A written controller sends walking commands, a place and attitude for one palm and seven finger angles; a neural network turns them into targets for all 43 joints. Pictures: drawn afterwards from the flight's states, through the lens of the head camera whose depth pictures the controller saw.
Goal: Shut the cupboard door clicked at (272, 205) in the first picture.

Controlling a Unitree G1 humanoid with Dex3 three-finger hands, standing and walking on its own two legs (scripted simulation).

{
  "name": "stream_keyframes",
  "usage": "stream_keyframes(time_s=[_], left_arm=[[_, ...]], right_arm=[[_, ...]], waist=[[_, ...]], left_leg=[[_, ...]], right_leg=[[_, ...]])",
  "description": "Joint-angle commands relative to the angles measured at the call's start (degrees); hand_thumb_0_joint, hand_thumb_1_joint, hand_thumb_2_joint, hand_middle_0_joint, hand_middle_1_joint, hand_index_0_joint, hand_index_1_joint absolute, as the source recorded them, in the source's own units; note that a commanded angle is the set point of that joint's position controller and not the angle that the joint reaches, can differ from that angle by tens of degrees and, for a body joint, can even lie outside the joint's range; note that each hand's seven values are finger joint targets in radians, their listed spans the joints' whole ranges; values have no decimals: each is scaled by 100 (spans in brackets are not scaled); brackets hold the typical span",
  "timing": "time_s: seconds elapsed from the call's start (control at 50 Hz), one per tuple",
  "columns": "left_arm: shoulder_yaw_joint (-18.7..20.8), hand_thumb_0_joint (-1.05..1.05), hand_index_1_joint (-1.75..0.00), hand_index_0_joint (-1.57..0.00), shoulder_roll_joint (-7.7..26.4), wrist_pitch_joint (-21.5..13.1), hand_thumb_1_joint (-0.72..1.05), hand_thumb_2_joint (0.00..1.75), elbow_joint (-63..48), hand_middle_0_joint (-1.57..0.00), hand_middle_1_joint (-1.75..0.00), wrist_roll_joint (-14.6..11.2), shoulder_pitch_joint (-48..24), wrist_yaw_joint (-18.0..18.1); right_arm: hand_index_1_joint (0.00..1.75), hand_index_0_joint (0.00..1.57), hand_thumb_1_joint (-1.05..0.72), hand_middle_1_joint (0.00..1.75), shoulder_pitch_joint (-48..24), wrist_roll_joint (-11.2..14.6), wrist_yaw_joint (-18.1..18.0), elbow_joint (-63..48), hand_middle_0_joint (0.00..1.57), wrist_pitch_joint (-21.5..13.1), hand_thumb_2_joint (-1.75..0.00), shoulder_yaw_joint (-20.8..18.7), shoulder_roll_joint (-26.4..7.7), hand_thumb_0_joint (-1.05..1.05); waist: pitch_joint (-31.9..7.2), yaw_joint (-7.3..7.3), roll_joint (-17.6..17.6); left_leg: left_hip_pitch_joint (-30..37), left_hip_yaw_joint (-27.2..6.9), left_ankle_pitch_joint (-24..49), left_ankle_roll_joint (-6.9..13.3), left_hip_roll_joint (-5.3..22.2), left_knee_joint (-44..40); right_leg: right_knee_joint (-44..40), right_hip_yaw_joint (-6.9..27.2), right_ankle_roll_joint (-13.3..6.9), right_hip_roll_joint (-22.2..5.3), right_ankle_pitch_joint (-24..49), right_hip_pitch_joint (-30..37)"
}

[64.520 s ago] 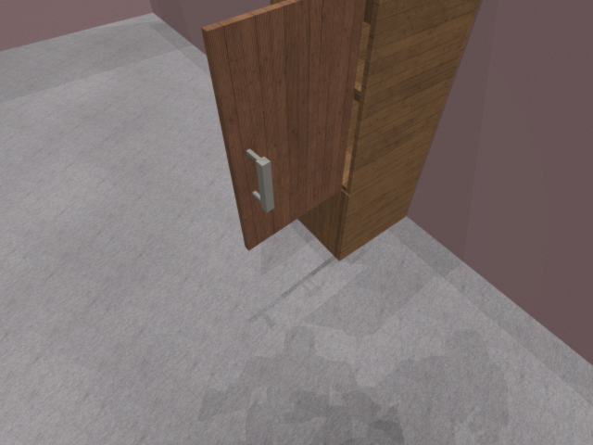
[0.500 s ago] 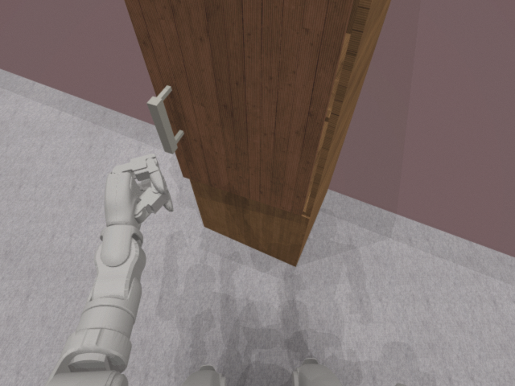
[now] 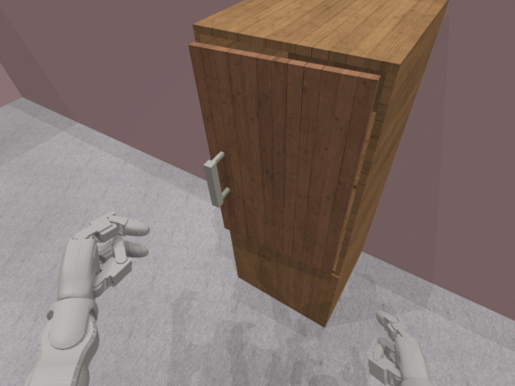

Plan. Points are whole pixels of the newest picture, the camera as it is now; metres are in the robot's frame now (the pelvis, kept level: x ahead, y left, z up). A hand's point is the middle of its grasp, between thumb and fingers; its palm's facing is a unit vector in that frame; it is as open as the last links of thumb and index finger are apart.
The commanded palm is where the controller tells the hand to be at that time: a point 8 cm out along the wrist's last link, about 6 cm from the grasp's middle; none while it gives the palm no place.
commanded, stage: draw the hand back to the body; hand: left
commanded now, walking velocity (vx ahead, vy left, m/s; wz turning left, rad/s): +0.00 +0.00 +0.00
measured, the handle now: (218, 179) +0.61 +0.18 -0.08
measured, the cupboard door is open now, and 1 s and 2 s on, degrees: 4 4 4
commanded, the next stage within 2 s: step back with the hand held close in 0.68 s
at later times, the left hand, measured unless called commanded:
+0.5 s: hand (41, 281) +0.19 +0.27 +0.16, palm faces +0.49 -0.76 -0.43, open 7.2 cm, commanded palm +0.14 +0.30 +0.18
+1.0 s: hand (42, 283) +0.19 +0.27 +0.16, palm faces +0.41 -0.78 -0.48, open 7.4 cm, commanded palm +0.13 +0.31 +0.18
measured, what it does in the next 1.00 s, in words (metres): stands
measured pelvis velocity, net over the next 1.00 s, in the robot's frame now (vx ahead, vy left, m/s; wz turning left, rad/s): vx -0.02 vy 0.01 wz -0.01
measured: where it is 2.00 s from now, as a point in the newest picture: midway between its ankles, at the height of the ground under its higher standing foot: outside the picture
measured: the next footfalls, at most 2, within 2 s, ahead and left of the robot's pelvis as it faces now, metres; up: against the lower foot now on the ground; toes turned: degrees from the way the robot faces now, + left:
none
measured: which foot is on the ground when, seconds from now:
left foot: down 0.00-1.00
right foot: down 0.00-1.00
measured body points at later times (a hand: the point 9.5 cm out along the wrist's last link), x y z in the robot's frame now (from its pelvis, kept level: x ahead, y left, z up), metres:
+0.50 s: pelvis +0.00 +0.00 +0.00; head -0.01 -0.03 +0.45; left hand +0.16 +0.31 +0.18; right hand +0.18 -0.22 -0.09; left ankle -0.03 +0.12 -0.74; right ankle -0.01 -0.13 -0.74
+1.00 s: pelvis -0.02 +0.01 +0.00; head -0.01 -0.01 +0.45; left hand +0.16 +0.31 +0.18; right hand +0.16 -0.23 -0.09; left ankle -0.03 +0.12 -0.74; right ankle -0.01 -0.13 -0.74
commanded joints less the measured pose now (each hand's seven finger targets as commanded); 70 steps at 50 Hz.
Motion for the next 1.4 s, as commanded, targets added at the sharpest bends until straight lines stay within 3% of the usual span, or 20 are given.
stream_keyframes(time_s=[0.0, 0.1, 0.16, 0.28, 0.3, 0.36, 0.44, 0.56, 0.76, 0.78, 0.8, 0.84, 0.88, 1.0, 1.08, 1.2, 1.26, 1.32, 1.36, 1.38], left_arm=[[685, 0, -72, -58, 961, -293, 90, 90, -1828, -58, -72, -32, -652, 83], [1241, 0, -57, -45, 1279, -315, 90, 90, -2508, -45, -57, -37, 60, 128], [1535, 0, -48, -36, 1419, -328, 90, 90, -2714, -36, -48, -56, 517, 151], [2178, 0, -30, -20, 1723, -472, 90, 90, -3180, -20, -30, -95, 1135, 205], [1902, 0, -30, -20, 1404, -460, 90, 90, -2958, -20, -30, -80, 1195, 174], [1686, 0, -30, -20, 1204, -423, 90, 90, -2632, -20, -30, -76, 1061, 152], [1828, 0, -30, -20, 1423, -500, 90, 90, -2798, -20, -30, -45, 828, 210], [2058, 0, -30, -20, 1701, -608, 90, 90, -3134, -20, -30, -8, 848, 267], [1972, 0, -30, -20, 1473, -609, 90, 90, -2757, -20, -30, -61, 1017, 188], [1900, 0, -30, -20, 1401, -615, 90, 90, -2798, -20, -30, -63, 980, 180], [2398, 0, -30, -20, 1947, -816, 90, 90, -3032, -20, -30, -49, 477, 217], [2032, 0, -30, -20, 1547, -918, 90, 90, -2723, -20, -30, -27, 1103, 189], [2120, 0, -30, -20, 1628, -1016, 90, 90, -2897, -20, -30, -15, 1339, 226], [2383, 0, -30, -20, 1860, -998, 90, 90, -3275, -20, -30, -101, 1760, 336], [2443, 0, -30, -20, 1905, -928, 90, 90, -3290, -20, -30, -113, 1880, 358], [2421, 0, -30, -20, 1842, -994, 90, 90, -3321, -20, -30, -58, 1899, 377], [2567, 0, -30, -20, 1977, -1079, 90, 90, -3356, -20, -30, -3, 1793, 394], [2477, 0, -30, -20, 1840, -1190, 90, 90, -3285, -20, -30, 44, 1675, 409], [2580, 0, -30, -20, 1997, -1288, 90, 90, -3394, -20, -30, 107, 1472, 432], [2457, 0, -30, -20, 1859, -1330, 90, 90, -3411, -20, -30, 109, 1482, 435]], right_arm=[[30, 20, -90, 30, -463, -67, -9, -719, 20, -396, -90, -253, -557, 0], [30, 20, -90, 30, -466, -111, 23, -646, 20, -534, -90, -287, -538, 0], [30, 20, -90, 30, -506, -132, 43, -581, 20, -633, -90, -320, -560, 0], [30, 20, -90, 30, -466, -113, 55, -523, 20, -761, -90, -379, -538, 0], [30, 20, -90, 30, -462, -106, 66, -472, 20, -763, -90, -374, -530, 0], [30, 20, -90, 30, -406, -95, 45, -408, 20, -781, -90, -435, -631, 0], [30, 20, -90, 30, -464, -95, 4, -427, 20, -798, -90, -446, -635, 0], [30, 20, -90, 30, -552, -116, -37, -384, 20, -954, -90, -413, -602, 0], [30, 20, -90, 30, -508, -106, -12, -353, 20, -962, -90, -432, -593, 0], [30, 20, -90, 30, -493, -97, -6, -379, 20, -947, -90, -420, -580, 0], [30, 20, -90, 30, -469, -67, 36, -537, 20, -803, -90, -501, -844, 0], [30, 20, -90, 30, -441, -88, 59, -475, 20, -671, -90, -515, -751, 0], [30, 20, -90, 30, -412, -86, 55, -499, 20, -587, -90, -526, -722, 0], [30, 20, -90, 30, -377, -64, -34, -750, 20, -316, -90, -611, -819, 0], [30, 20, -90, 30, -341, -48, -67, -857, 20, -178, -90, -636, -838, 0], [30, 20, -90, 30, -335, -43, -66, -912, 20, -201, -90, -628, -898, 0], [30, 20, -90, 30, -361, -57, -74, -911, 20, -262, -90, -629, -956, 0], [30, 20, -90, 30, -268, -33, -54, -916, 20, -348, -90, -590, -901, 0], [30, 20, -90, 30, -265, -50, -64, -893, 20, -423, -90, -615, -941, 0], [30, 20, -90, 30, -219, -34, -54, -883, 20, -468, -90, -590, -875, 0]], waist=[[-651, -71, -89], [-832, 29, -74], [-594, 73, -83], [-559, 146, -12], [-312, 80, -120], [44, 8, -358], [-227, 66, -336], [-355, 144, 145], [39, 105, -170], [2, 83, -124], [222, -175, -152], [31, -207, -603], [-338, -221, -388], [-1017, -219, -22], [-1111, -224, -76], [-774, -209, 84], [-515, -202, 163], [-271, -257, 27], [-218, -262, -39], [-226, -290, -122]], left_leg=[[273, 142, 1958, 106, -35, -561], [389, 154, 2458, 103, -25, -539], [327, 175, 2448, 110, -22, -531], [267, 191, 2398, 105, -12, -545], [211, 210, 2313, 101, 3, -561], [175, 206, 1845, 127, 19, -649], [210, 198, 1547, 162, -32, -687], [233, 188, 1569, 138, -58, -695], [118, 218, 1352, 122, -15, -784], [124, 219, 1305, 119, -15, -805], [-397, 147, 828, 209, 87, -445], [-380, 93, 606, 201, -6, -119], [-315, 53, 934, 194, 10, -74], [-334, -95, 2816, 130, 251, -275], [-516, -110, 3097, 113, 342, -261], [-1765, -304, 1245, 298, 481, -642], [-2613, -440, -113, 421, 516, -868], [-3259, -455, -1470, 499, 481, -898], [-3323, -444, -1847, 511, 396, -725], [-3204, -414, -1803, 481, 338, -596]], right_leg=[[-437, -149, -135, 160, 1784, 662], [-448, -145, -108, 141, 2150, 917], [-544, -144, -84, 147, 2164, 842], [-509, -141, -71, 126, 2037, 860], [-535, -160, -63, 138, 1933, 706], [-713, -162, -43, 156, 1499, 437], [-679, -117, -53, 140, 1204, 539], [-707, -74, -93, 162, 1247, 690], [-857, -66, -70, 199, 1013, 530], [-811, -75, -69, 171, 943, 558], [-1074, 453, -137, -127, 1022, 68], [-1230, 639, -247, -416, 723, -186], [-998, 564, -304, -499, 1137, -33], [-43, 139, -102, -160, 2820, 582], [224, 123, -50, -94, 3111, 674], [486, 196, 28, 66, 2177, 960], [609, 268, 57, 123, 1688, 1178], [605, 426, 32, 68, 1088, 1182], [363, 600, -1, 19, 593, 995], [257, 649, -37, -35, 416, 809]])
